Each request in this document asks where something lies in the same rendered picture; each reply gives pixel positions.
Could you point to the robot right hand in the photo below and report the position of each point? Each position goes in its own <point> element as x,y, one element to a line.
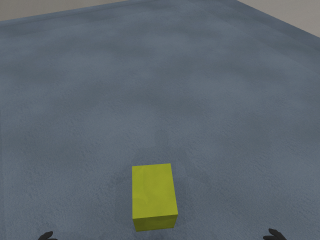
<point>276,235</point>

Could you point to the carton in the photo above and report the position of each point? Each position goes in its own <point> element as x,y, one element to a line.
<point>154,205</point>

